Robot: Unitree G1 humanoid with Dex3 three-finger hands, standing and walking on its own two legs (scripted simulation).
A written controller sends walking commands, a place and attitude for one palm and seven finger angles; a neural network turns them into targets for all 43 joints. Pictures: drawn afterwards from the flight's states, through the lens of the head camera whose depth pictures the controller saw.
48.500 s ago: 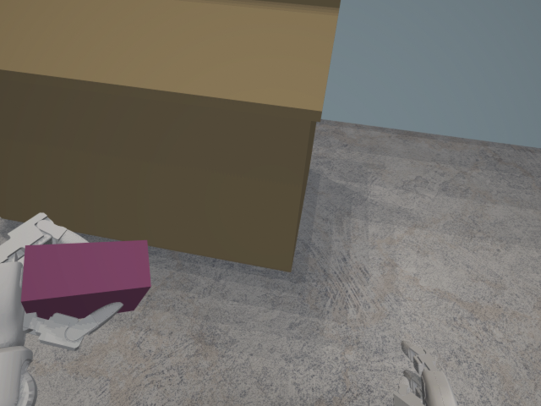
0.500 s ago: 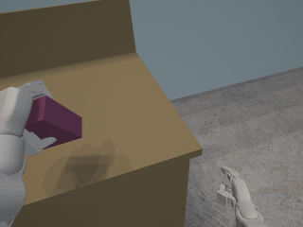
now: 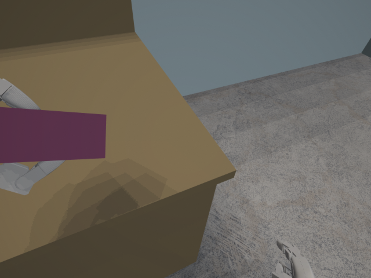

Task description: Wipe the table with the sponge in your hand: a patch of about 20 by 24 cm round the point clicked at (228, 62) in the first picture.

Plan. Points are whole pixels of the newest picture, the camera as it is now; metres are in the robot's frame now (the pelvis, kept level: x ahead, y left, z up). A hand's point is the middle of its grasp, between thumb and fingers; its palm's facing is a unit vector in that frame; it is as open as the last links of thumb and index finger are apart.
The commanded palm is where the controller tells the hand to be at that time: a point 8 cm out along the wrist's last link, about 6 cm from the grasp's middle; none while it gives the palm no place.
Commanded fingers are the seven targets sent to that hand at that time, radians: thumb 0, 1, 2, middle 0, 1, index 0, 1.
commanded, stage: step back with the hand held close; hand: left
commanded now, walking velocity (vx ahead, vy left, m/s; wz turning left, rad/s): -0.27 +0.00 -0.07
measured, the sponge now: (61, 133) +0.24 +0.19 +0.27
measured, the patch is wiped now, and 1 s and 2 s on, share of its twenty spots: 0.95 0.95 0.95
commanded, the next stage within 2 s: stop stepping back and stand still in 1.02 s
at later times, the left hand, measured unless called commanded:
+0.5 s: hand out of the picture +0.15 +0.26 +0.30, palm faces +0.57 -0.77 -0.28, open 9.4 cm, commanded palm +0.10 +0.31 +0.30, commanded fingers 0.00 0.10 1.30 -1.20 -1.60 -1.20 -1.60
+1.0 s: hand out of the picture +0.08 +0.25 +0.31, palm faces +0.51 -0.79 -0.33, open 9.4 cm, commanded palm +0.02 +0.29 +0.30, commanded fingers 0.00 0.10 1.30 -1.20 -1.60 -1.20 -1.60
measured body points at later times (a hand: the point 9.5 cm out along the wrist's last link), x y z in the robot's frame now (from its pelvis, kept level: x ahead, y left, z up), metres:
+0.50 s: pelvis -0.06 +0.03 -0.02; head -0.06 +0.04 +0.43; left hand +0.11 +0.30 +0.32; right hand +0.10 -0.21 -0.09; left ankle +0.03 +0.11 -0.73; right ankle +0.02 -0.10 -0.72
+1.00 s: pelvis -0.15 +0.02 +0.00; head -0.11 +0.04 +0.45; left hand +0.05 +0.29 +0.32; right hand +0.01 -0.21 -0.08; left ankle -0.09 +0.14 -0.73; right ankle -0.13 -0.10 -0.68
